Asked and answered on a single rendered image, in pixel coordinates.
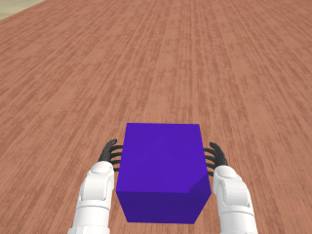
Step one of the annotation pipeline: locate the carton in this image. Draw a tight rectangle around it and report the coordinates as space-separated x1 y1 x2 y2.
115 123 212 224

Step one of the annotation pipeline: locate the robot left forearm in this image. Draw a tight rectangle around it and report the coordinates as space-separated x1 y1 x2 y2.
67 161 114 234

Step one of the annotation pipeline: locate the right robot hand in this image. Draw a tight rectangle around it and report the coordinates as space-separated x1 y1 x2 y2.
204 142 228 177

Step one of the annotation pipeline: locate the left robot hand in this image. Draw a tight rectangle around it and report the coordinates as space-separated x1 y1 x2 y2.
98 138 123 173

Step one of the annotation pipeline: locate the robot right forearm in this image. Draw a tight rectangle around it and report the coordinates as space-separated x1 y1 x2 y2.
213 165 258 234

